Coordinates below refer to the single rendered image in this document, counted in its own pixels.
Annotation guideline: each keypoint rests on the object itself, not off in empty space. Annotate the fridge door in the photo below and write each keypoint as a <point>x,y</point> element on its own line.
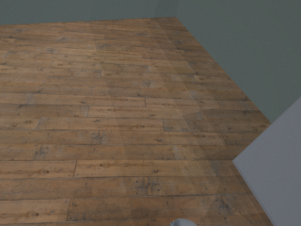
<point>272,166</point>

